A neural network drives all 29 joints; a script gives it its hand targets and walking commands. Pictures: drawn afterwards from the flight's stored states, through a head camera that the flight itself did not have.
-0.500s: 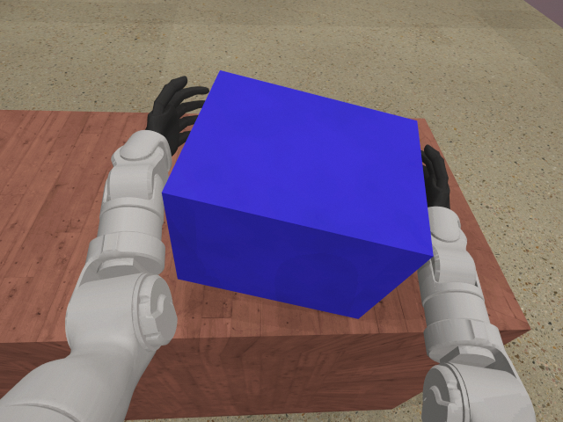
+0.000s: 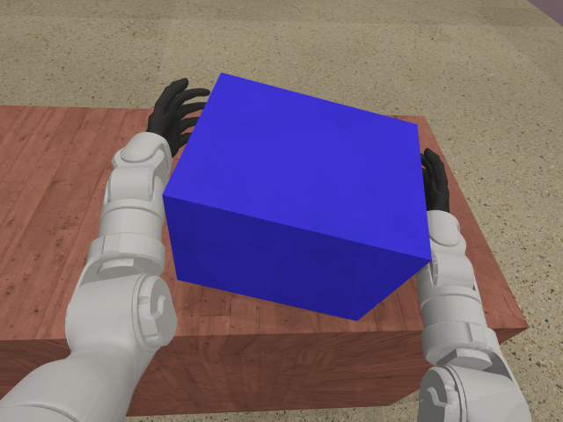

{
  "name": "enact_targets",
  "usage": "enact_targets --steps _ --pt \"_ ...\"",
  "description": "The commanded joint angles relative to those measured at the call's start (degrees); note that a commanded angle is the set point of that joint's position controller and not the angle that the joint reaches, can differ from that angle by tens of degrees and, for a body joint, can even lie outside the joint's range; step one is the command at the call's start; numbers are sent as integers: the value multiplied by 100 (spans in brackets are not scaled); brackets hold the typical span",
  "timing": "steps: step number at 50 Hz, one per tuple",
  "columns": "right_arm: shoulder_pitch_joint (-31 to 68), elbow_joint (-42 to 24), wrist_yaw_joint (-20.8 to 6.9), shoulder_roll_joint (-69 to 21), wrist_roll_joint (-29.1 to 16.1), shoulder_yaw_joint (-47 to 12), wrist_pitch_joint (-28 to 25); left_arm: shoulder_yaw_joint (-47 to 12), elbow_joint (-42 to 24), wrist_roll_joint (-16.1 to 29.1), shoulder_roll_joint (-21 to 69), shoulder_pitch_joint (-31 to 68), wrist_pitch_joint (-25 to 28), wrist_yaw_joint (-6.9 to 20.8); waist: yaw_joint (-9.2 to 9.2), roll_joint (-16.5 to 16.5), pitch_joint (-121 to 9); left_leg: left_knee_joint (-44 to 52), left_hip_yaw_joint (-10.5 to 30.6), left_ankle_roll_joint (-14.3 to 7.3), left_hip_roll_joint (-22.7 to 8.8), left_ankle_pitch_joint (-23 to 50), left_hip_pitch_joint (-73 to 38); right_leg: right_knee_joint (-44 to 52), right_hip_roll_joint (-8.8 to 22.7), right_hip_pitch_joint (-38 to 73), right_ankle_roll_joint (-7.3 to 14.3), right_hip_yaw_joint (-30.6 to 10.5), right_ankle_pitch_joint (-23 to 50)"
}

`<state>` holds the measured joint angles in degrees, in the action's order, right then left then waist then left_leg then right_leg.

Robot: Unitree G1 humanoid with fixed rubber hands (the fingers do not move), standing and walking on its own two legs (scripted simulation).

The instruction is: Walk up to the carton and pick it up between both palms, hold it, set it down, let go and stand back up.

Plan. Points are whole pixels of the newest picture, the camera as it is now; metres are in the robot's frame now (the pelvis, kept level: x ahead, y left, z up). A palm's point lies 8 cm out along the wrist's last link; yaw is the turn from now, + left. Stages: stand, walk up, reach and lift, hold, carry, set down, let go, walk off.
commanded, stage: set down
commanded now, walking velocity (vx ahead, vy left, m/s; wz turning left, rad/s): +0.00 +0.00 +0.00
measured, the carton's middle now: (293, 204) +0.38 -0.05 +0.08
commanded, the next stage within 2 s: none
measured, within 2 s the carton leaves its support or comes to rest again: rests again in 0.64 s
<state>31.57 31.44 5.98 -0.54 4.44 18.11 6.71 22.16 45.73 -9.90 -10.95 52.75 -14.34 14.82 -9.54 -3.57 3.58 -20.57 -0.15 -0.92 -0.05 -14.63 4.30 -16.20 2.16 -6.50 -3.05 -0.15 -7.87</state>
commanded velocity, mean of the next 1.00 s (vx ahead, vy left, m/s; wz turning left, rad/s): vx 0.00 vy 0.00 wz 0.00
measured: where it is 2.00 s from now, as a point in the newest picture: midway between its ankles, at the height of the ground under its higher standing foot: outside the picture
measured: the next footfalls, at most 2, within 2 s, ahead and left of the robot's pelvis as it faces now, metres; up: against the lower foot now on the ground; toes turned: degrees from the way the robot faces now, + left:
none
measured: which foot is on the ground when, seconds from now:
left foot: down 0.00-1.00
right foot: down 0.00-1.00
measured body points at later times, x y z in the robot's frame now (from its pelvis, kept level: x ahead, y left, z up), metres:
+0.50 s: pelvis +0.01 +0.01 +0.00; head +0.04 +0.04 +0.45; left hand +0.48 +0.13 +0.14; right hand +0.36 -0.23 +0.10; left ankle -0.04 +0.10 -0.75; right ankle +0.01 -0.16 -0.75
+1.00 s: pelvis +0.02 +0.01 +0.00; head +0.05 +0.05 +0.45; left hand +0.48 +0.15 +0.12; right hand +0.36 -0.23 +0.08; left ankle -0.04 +0.10 -0.75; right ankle +0.01 -0.15 -0.74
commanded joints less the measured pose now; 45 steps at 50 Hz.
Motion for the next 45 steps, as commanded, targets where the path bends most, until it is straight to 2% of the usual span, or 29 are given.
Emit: enact_targets --steps 1,2,3,4,5,6,7,9,10,12,14,15,18,19,21,22,23,24,27,28,29,30,32,38,39,41,43,44,45 --pt "3416 -848 -363 -2341 254 -1291 -550 -1095 87 -278 2386 2472 305 596 -179 341 -2087 470 -462 163 319 1092 468 -125 -248 1867 17 496 2267" --pt "3446 -763 -373 -2135 274 -1091 -566 -1116 136 -255 2525 2365 208 604 -347 349 -1810 474 -407 236 237 1195 298 -52 -343 1578 49 623 1841" --pt "3198 -512 -358 -2208 389 -1006 -571 -1169 188 -258 2511 2260 293 623 -350 498 -1845 364 -420 290 236 1528 116 -31 -343 1413 82 592 1903" --pt "3281 -587 -387 -2259 351 -1015 -560 -1004 204 -348 2488 2311 273 593 -193 461 -1783 356 -399 277 220 1565 137 -59 -361 1416 94 607 1807" --pt "3193 -427 -410 -2191 336 -932 -561 -1026 356 -356 2492 2114 182 610 -282 442 -1570 367 -386 242 195 1445 221 8 -344 1368 130 631 1796" --pt "3150 -793 -407 -2281 397 -1152 -603 -1108 137 -273 2537 2188 285 597 -164 318 -1969 384 -423 200 242 1480 272 -57 -315 1585 92 522 2100" --pt "3114 -641 -360 -2317 389 -1144 -595 -1190 85 -217 2517 2186 248 630 -417 342 -1836 366 -423 221 277 1434 262 -67 -337 1571 29 568 2184" --pt "3129 -674 -322 -2417 339 -1271 -645 -1118 9 -329 2491 2210 327 592 -171 348 -2043 276 -401 214 272 1715 335 -140 -260 1747 -7 475 2652" --pt "2794 -525 -336 -2284 364 -1255 -739 -1209 -177 -316 2630 1871 358 575 -306 543 -2090 209 -324 303 233 2253 237 -206 -300 1759 24 588 2834" --pt "3052 -726 -326 -2336 382 -1199 -790 -1087 37 -337 2563 2112 380 553 -159 326 -2068 256 -374 250 219 1811 236 -63 -369 1685 55 519 2441" --pt "3156 -619 -339 -2439 436 -1124 -836 -1212 73 -207 2551 2336 480 571 -337 378 -2103 355 -360 199 256 1395 470 -167 -243 1776 20 490 2567" --pt "2734 -380 -336 -2570 476 -1204 -799 -1113 89 -402 2646 1886 495 613 -234 373 -1879 335 -419 204 310 1583 537 -180 -240 1905 -6 445 2858" --pt "2774 -258 -325 -2396 441 -953 -808 -1111 58 -384 2682 1967 448 612 -351 509 -1684 340 -389 269 213 1641 140 -114 -369 1436 39 599 2212" --pt "2834 -314 -364 -2318 420 -1117 -822 -1057 -11 -408 2628 1929 441 581 -202 407 -1684 297 -376 223 195 1766 103 -66 -365 1468 64 568 2067" --pt "2603 -219 -350 -2347 426 -1004 -803 -1010 110 -430 2651 1810 400 627 -319 321 -1540 313 -387 226 212 1694 89 -9 -343 1439 71 550 2233" --pt "2616 -60 -363 -2249 408 -1057 -818 -1016 119 -429 2543 1863 411 643 -328 510 -1413 344 -370 217 212 1545 85 15 -308 1439 84 480 2076" --pt "2696 -233 -365 -2229 425 -970 -935 -1087 134 -426 2697 1748 403 609 -298 644 -1669 222 -357 312 193 1870 -22 -47 -354 1316 85 583 2124" --pt "2558 9 -338 -2208 513 -1021 -894 -910 123 -509 2444 1715 467 610 -154 460 -1473 278 -430 229 241 1879 120 -31 -288 1541 78 474 2415" --pt "2325 -70 -355 -2221 354 -1065 -986 -1193 -212 -378 2666 1547 489 540 -339 672 -1743 129 -338 342 166 2231 -148 -130 -414 1329 84 597 2256" --pt "2489 -72 -386 -2175 382 -1087 -1071 -1223 -214 -450 2642 1591 528 509 -253 750 -1786 112 -330 390 138 2326 -221 -63 -421 1174 124 645 1989" --pt "2326 -18 -307 -2211 418 -1017 -1121 -1351 -298 -384 2671 1615 539 481 -461 761 -1814 7 -318 423 126 2463 -332 -83 -427 1006 141 666 2248" --pt "2189 90 -305 -2091 443 -1050 -1128 -975 -304 -604 2548 1567 557 508 -210 552 -1585 55 -321 383 156 2553 -154 -85 -372 1335 64 582 2469" --pt "2328 -134 -290 -2154 454 -968 -1210 -1110 -218 -441 2649 1534 568 488 -260 483 -1839 55 -333 335 122 2363 -182 -36 -383 1232 65 566 2329" --pt "1863 401 -184 -1808 384 -772 -1528 -1613 -623 -357 2557 1227 699 256 -490 995 -1667 -164 -264 633 19 3112 -728 3 -541 588 196 713 1882" --pt "1999 487 -241 -1594 306 -747 -1590 -1433 -657 -506 2478 1337 773 171 -332 1053 -1672 -116 -192 647 -28 3044 -812 58 -547 444 202 748 1626" --pt "1807 703 -163 -1823 381 -662 -1615 -1422 -605 -548 2557 1102 710 99 -393 1009 -1215 -141 -188 644 -77 3237 -894 141 -546 251 197 780 1458" --pt "1765 693 -144 -1095 235 -641 -1593 -1118 -433 -540 1752 1127 740 -11 -147 932 -1133 -24 -272 563 -42 2948 -721 180 -510 448 223 758 1356" --pt "1723 568 -10 -949 133 -761 -1612 -1371 -711 -289 1426 1230 843 -97 -274 723 -1455 -38 -256 486 14 2792 -592 110 -464 669 161 718 1670" --pt "1651 691 -38 -1310 223 -652 -1619 -1328 -697 -424 1731 1253 875 -85 -297 925 -1171 -36 -236 511 -51 2722 -617 46 -477 430 150 736 1465"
